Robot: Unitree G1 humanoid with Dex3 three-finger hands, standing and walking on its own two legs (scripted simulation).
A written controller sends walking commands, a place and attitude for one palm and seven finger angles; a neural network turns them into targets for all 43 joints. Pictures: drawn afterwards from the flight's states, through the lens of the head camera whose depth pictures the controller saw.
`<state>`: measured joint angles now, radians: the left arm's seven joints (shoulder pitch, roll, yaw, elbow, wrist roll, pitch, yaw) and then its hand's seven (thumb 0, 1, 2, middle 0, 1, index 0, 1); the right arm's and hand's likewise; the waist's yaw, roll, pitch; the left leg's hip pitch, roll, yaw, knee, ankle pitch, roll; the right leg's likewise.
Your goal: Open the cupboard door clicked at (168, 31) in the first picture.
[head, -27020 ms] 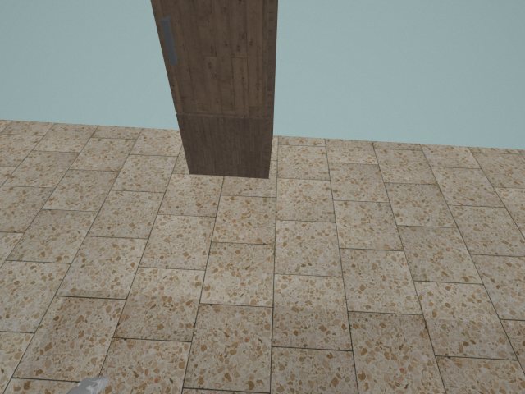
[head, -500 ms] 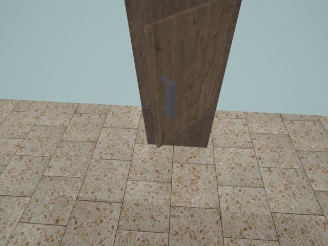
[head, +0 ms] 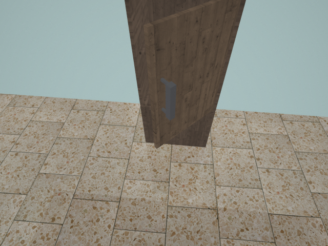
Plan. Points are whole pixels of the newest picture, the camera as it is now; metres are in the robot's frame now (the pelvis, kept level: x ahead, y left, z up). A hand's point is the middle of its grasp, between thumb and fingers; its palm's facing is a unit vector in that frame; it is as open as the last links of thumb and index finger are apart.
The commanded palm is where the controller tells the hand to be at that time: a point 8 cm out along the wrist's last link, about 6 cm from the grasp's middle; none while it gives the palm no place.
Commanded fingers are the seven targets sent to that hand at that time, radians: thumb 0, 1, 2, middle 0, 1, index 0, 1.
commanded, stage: look to check the result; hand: left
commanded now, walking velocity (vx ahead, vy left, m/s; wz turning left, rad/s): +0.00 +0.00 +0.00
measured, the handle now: (166, 99) +0.60 +0.03 -0.03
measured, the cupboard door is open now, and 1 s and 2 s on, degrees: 45 45 45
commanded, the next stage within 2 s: walk to a spot facing it in 0.30 s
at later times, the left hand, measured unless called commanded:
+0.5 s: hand out of the picture +0.07 +0.21 -0.17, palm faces +0.00 -0.96 -0.28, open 7.4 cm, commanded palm none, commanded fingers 0.00 0.90 0.90 -0.20 -0.30 -0.20 -0.30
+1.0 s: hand out of the picture +0.08 +0.16 -0.17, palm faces -0.16 -0.94 -0.31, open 7.4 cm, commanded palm none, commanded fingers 0.00 0.90 0.90 -0.20 -0.30 -0.20 -0.30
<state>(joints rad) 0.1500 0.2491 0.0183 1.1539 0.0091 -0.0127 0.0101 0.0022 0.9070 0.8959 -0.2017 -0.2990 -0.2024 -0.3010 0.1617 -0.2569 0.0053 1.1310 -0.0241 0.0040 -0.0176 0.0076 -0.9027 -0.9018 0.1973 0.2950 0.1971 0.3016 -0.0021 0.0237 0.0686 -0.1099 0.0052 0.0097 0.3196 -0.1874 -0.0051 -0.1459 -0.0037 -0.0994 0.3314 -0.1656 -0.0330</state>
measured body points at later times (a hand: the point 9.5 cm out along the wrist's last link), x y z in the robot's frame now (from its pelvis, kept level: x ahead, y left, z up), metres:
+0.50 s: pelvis +0.01 +0.00 +0.00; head +0.03 -0.01 +0.45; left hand +0.07 +0.26 -0.14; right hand +0.05 -0.26 -0.16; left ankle -0.01 +0.12 -0.75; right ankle +0.01 -0.09 -0.75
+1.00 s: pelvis -0.01 -0.04 -0.02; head +0.04 -0.08 +0.43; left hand +0.09 +0.21 -0.15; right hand -0.02 -0.29 -0.19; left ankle -0.02 +0.12 -0.68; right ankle -0.02 -0.11 -0.75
